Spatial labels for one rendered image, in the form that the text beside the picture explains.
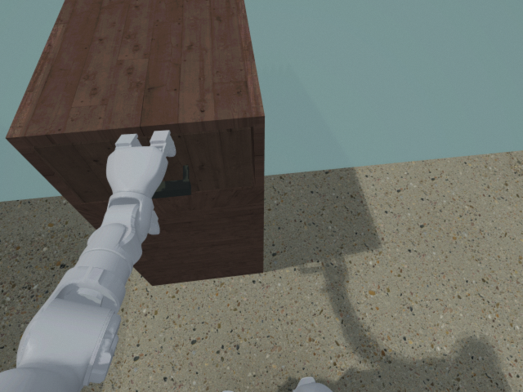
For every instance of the left robot hand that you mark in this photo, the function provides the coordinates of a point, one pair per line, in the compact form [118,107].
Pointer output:
[141,169]

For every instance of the drawer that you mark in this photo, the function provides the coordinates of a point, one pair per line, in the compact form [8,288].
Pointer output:
[217,159]

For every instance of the robot right shin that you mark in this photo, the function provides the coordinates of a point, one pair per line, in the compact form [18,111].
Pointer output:
[306,380]

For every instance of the cabinet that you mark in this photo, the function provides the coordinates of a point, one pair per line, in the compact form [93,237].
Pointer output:
[116,67]

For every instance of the handle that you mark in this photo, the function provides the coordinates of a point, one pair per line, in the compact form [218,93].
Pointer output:
[174,188]

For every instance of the robot left upper arm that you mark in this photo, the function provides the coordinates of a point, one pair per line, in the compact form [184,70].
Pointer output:
[72,345]

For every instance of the left robot forearm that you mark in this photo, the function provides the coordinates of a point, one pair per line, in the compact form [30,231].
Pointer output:
[102,270]

